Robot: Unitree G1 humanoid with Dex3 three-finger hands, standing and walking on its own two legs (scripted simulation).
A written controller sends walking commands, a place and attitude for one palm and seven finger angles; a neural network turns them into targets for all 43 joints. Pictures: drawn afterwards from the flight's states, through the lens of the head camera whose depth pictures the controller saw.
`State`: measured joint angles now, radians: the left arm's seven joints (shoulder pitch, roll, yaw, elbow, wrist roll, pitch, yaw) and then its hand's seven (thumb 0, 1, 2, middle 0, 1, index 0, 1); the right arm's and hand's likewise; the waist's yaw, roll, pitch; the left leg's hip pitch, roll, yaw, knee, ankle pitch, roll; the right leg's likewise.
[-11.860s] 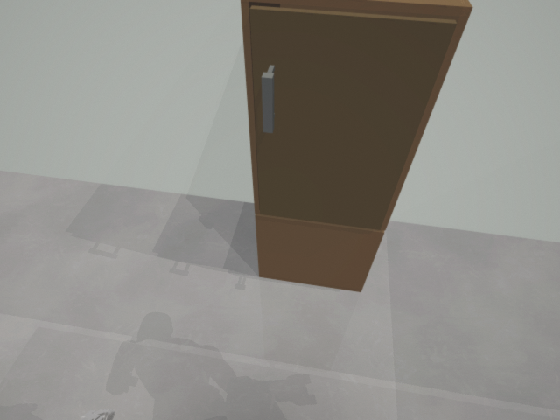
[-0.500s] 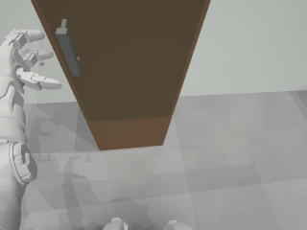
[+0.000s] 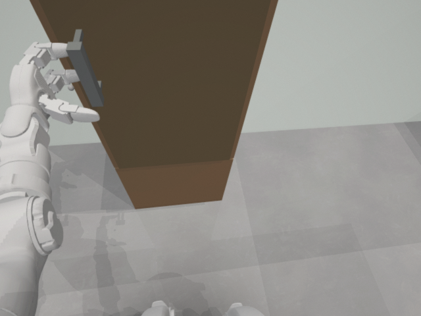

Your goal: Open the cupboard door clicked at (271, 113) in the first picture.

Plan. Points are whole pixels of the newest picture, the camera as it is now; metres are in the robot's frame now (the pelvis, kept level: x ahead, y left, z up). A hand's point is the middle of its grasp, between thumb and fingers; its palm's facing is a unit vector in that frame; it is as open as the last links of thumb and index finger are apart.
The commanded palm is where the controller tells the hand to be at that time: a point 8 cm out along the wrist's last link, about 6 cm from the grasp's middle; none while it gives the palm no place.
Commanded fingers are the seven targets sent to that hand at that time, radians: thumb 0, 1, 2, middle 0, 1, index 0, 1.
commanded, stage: slide the fingers in behind the handle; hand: left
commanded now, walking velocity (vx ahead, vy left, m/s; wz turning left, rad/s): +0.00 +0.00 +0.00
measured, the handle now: (88, 70) +0.56 +0.20 +0.12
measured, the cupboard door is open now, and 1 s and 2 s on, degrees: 0 0 0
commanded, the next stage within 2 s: close the thumb around the handle in 0.98 s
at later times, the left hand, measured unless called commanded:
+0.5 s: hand (92, 87) +0.51 +0.18 +0.12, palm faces +0.04 -1.00 +0.01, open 13.9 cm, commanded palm +0.48 +0.23 +0.12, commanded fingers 0.00 -0.50 0.30 -0.30 -1.20 -0.30 -1.20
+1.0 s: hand (97, 87) +0.51 +0.18 +0.12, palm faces +0.06 -1.00 +0.00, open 14.0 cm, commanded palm +0.48 +0.22 +0.12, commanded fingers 0.00 -0.50 0.30 -0.30 -1.20 -0.30 -1.20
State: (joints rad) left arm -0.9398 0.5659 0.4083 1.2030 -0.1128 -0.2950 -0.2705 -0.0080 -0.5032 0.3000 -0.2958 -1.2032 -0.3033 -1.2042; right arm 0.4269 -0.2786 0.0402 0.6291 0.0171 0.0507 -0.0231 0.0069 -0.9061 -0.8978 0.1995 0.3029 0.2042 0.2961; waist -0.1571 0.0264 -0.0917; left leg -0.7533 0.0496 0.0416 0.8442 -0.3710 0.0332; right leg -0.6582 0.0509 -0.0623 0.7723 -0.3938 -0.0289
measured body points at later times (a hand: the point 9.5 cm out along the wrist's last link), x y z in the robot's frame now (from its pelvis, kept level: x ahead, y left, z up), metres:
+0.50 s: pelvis +0.01 +0.00 +0.00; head +0.09 +0.01 +0.44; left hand +0.50 +0.24 +0.12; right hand +0.01 -0.27 -0.11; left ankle +0.02 +0.10 -0.70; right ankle -0.02 -0.11 -0.70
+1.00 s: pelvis +0.00 -0.01 +0.00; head +0.09 +0.00 +0.44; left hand +0.50 +0.23 +0.12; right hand +0.00 -0.28 -0.11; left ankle +0.02 +0.10 -0.70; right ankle -0.02 -0.11 -0.70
